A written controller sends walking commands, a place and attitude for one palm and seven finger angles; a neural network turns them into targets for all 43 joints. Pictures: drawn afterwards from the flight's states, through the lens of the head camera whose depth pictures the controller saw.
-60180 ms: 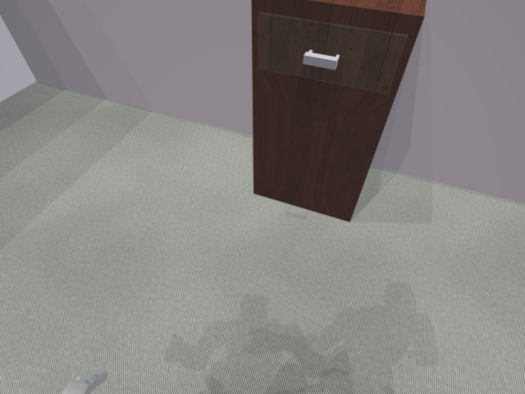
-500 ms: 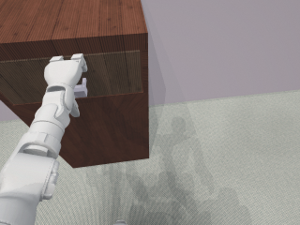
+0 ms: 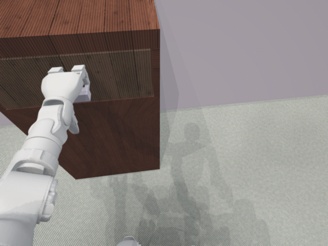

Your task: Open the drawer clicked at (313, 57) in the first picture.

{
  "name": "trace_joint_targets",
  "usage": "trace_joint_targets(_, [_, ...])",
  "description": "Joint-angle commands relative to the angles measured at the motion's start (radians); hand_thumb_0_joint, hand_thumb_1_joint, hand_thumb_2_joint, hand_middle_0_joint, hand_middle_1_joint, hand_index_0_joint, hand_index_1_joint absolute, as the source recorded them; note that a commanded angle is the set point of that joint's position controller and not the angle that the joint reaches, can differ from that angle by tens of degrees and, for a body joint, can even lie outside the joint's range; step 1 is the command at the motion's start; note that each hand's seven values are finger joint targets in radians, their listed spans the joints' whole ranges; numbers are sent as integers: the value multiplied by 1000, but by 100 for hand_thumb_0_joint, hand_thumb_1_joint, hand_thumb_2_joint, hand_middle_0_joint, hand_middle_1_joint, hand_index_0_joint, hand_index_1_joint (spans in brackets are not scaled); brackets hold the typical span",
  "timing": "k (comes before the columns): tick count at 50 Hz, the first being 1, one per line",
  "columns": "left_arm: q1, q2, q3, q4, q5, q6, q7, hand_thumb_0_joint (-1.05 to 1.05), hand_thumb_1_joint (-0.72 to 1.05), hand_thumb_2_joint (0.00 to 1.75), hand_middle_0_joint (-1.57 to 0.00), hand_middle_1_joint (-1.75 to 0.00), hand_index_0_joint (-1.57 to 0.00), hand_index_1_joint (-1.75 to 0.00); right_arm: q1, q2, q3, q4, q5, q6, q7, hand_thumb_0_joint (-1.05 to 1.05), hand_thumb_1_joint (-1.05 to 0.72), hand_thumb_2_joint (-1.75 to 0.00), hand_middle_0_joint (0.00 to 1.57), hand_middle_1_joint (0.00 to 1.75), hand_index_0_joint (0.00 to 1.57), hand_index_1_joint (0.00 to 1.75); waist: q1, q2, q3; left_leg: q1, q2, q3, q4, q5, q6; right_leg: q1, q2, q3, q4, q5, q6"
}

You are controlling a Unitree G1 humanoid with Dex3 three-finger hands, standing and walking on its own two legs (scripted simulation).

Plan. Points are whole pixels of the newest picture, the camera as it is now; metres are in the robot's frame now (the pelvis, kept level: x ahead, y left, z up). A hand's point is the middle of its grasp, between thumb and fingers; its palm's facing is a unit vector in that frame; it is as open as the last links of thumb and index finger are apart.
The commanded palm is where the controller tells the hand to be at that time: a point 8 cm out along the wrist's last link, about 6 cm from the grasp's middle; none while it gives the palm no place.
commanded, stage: lower the fingers behind the handle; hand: left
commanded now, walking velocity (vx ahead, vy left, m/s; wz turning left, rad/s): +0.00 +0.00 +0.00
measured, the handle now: (70, 89) +0.53 +0.24 +0.05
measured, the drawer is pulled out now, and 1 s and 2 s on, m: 0.00 0.00 0.00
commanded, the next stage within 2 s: close the thumb around the handle in 0.78 s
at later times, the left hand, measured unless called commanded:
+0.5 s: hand (73, 99) +0.48 +0.23 +0.05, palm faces +0.01 -0.02 -1.00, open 13.8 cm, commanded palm +0.46 +0.23 +0.08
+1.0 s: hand (73, 100) +0.48 +0.23 +0.05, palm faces +0.02 +0.00 -1.00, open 13.6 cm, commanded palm +0.46 +0.22 +0.08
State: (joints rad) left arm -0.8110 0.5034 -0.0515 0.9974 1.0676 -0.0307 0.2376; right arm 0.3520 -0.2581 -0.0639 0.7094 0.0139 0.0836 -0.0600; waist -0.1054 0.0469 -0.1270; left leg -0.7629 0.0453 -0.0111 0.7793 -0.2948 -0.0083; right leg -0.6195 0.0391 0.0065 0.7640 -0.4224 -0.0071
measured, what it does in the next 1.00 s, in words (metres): stands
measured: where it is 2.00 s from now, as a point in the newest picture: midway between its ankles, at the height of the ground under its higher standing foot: outside the picture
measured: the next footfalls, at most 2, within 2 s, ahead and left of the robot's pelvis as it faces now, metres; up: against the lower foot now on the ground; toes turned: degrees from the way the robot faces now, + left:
none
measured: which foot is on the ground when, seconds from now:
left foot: down 0.00-1.00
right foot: down 0.00-1.00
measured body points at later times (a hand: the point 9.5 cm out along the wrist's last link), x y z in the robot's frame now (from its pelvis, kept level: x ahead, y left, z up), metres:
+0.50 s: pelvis -0.01 +0.02 -0.01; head +0.07 +0.02 +0.44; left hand +0.48 +0.22 +0.11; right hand +0.02 -0.25 -0.13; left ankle +0.04 +0.13 -0.70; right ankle -0.04 -0.12 -0.70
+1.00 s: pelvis -0.02 +0.02 -0.01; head +0.06 +0.02 +0.43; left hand +0.48 +0.22 +0.11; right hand -0.01 -0.25 -0.14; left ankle +0.04 +0.13 -0.70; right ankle -0.04 -0.12 -0.70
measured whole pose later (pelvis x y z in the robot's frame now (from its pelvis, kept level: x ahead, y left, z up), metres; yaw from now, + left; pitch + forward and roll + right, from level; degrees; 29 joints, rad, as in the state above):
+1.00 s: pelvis -0.02 +0.02 -0.01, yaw -1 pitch +18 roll -2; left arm -0.91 0.46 -0.09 1.08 1.08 0.09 0.31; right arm 0.37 -0.23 -0.05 0.72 0.00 0.09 -0.04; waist -0.12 0.05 -0.15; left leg -0.87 0.04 0.01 0.85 -0.30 0.02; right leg -0.72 0.03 0.03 0.83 -0.42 0.02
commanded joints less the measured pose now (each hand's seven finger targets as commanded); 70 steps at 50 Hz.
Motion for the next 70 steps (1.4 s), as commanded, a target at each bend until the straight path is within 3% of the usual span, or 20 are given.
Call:
trace_joint_targets(1, [-423, 188, 53, -166, 10, 4, 77, 0, -50, 30, -30, -120, -30, -120, 102, -142, -56, -46, -7, -28, 8, 0, -90, -90, 20, 30, 20, 30, -18, 14, -369, 353, -52, 41, -10, 239, 53, -17, 36, -15, -100, 313, -18])
trace_joint_targets(4, [-402, 141, 24, -145, 1, 41, 91, 0, -50, 30, -30, -120, -30, -120, 105, -138, -57, -42, -9, -20, 20, 0, -90, -90, 20, 30, 20, 30, -15, 23, -397, 359, -55, 46, 1, 280, 49, -12, 39, -21, -85, 356, -17])
trace_joint_targets(7, [-387, 169, 49, -104, 13, 82, 97, 0, -50, 30, -30, -120, -30, -120, 107, -147, -58, -32, -11, -7, 25, 0, -90, -90, 20, 30, 20, 30, -16, -17, -391, 351, -51, 42, 1, 299, 49, -10, 42, -27, -79, 370, -16])
trace_joint_targets(9, [-390, 127, 8, -79, 8, 110, 91, 0, -50, 30, -30, -120, -30, -120, 99, -145, -51, -35, -9, 0, 27, 0, -90, -90, 20, 30, 20, 30, -27, -30, -340, 333, -52, 42, -10, 273, 50, -25, 43, -33, -90, 348, -15])
trace_joint_targets(11, [-396, 172, 40, -54, 8, 121, 83, 0, -50, 30, -30, -120, -30, -120, 98, -151, -48, -35, -8, 5, 25, 0, -90, -90, 20, 30, 20, 30, -23, -42, -311, 311, -52, 41, -18, 244, 51, -24, 40, -31, -99, 319, -17])
trace_joint_targets(14, [-374, 145, 8, 1, 21, 139, 71, 0, -50, 30, -30, -120, -30, -120, 91, -148, -41, -46, -6, 12, 23, 0, -90, -90, 20, 30, 20, 30, -28, -60, -258, 280, -53, 41, -27, 189, 52, -57, 39, -34, -106, 262, -14])
trace_joint_targets(26, [-368, 152, 20, -25, 31, 98, 55, 0, -50, 30, -30, -120, -30, -120, 102, -141, -42, -80, -14, 15, 16, 0, -90, -90, 20, 30, 20, 30, -14, -30, -323, 288, -42, 31, -6, 151, 49, -93, 39, -33, -78, 192, -21])
trace_joint_targets(28, [-378, 123, -8, -14, 31, 101, 63, 0, -50, 30, -30, -120, -30, -120, 101, -141, -39, -79, -12, 12, 16, 0, -90, -90, 20, 30, 20, 30, -25, -18, -286, 275, -40, 30, -10, 122, 48, -124, 40, -36, -79, 166, -19])
trace_joint_targets(31, [-384, 186, 41, -16, 31, 105, 72, 0, -50, 30, -30, -120, -30, -120, 105, -147, -39, -76, -10, 9, 13, 0, -90, -90, 20, 30, 20, 30, -14, -39, -301, 255, -41, 27, -14, 105, 50, -101, 41, -33, -81, 154, -20])
trace_joint_targets(33, [-422, 144, -3, -20, 34, 111, 78, 0, -50, 30, -30, -120, -30, -120, 105, -143, -38, -74, -9, 4, 14, 0, -90, -90, 20, 30, 20, 30, -29, -9, -282, 261, -39, 26, -17, 84, 48, -139, 41, -37, -78, 133, -19])
trace_joint_targets(36, [-434, 188, 35, -25, 37, 119, 85, 0, -50, 30, -30, -120, -30, -120, 110, -147, -41, -66, -10, 1, 12, 0, -90, -90, 20, 30, 20, 30, -22, -9, -312, 270, -36, 23, -16, 91, 48, -128, 42, -34, -76, 133, -22])
trace_joint_targets(40, [-418, 122, -14, -11, 29, 133, 81, 0, -50, 30, -30, -120, -30, -120, 111, -143, -40, -69, -9, -5, 16, 0, -90, -90, 20, 30, 20, 30, -28, -4, -305, 285, -35, 22, -21, 77, 45, -151, 45, -41, -77, 117, -20])
trace_joint_targets(44, [-432, 128, -10, -8, 22, 137, 74, 0, -50, 30, -30, -120, -30, -120, 115, -144, -39, -62, -10, -9, 14, 0, -90, -90, 20, 30, 20, 30, -29, -10, -309, 279, -34, 23, -19, 76, 48, -145, 43, -38, -78, 123, -18])
trace_joint_targets(48, [-436, 113, -26, -3, 20, 134, 63, 0, -28, 40, -32, -122, -32, -122, 118, -145, -37, -60, -9, -10, 13, 0, -90, -90, 20, 30, 20, 30, -38, -31, -297, 274, -34, 20, -19, 79, 49, -150, 43, -40, -77, 127, -17])
trace_joint_targets(56, [-404, 150, 16, -32, 17, 115, 57, 0, 17, 59, -35, -127, -35, -127, 115, -142, -39, -66, -10, -13, 12, 0, -90, -90, 20, 30, 20, 30, -18, -33, -331, 278, -37, 25, -8, 113, 51, -111, 42, -34, -76, 154, -18])
trace_joint_targets(58, [-410, 114, -18, -23, 20, 116, 58, 0, 28, 64, -36, -128, -36, -128, 113, -142, -37, -64, -10, -13, 12, 0, -90, -90, 20, 30, 20, 30, -33, -20, -292, 279, -34, 23, -8, 106, 50, -149, 43, -37, -74, 148, -17])
trace_joint_targets(62, [-422, 86, -42, -34, 24, 121, 61, 0, 51, 73, -37, -131, -37, -131, 114, -139, -39, -66, -11, -12, 17, 0, -90, -90, 20, 30, 20, 30, -35, -5, -295, 291, -36, 24, -5, 123, 50, -153, 44, -38, -72, 157, -18])
trace_joint_targets(65, [-399, 114, -20, -33, 27, 132, 64, 0, 68, 80, -38, -133, -38, -133, 112, -141, -39, -66, -10, -6, 17, 0, -90, -90, 20, 30, 20, 30, -26, -12, -316, 289, -39, 24, -1, 132, 49, -137, 44, -35, -72, 165, -19])
trace_joint_targets(68, [-413, 92, -39, -19, 20, 141, 59, 0, 84, 88, -40, -134, -40, -134, 110, -141, -38, -61, -9, -3, 18, 0, -90, -90, 20, 30, 20, 30, -43, -27, -290, 283, -39, 28, -1, 123, 52, -141, 43, -35, -82, 166, -15])
trace_joint_targets(70, [-451, 125, -23, -43, 25, 138, 64, 0, 90, 90, -40, -135, -40, -135, 108, -145, -38, -61, -8, -2, 15, 0, -90, -90, 20, 30, 20, 30, -44, -30, -294, 272, -42, 29, 0, 113, 54, -134, 40, -30, -85, 161, -13])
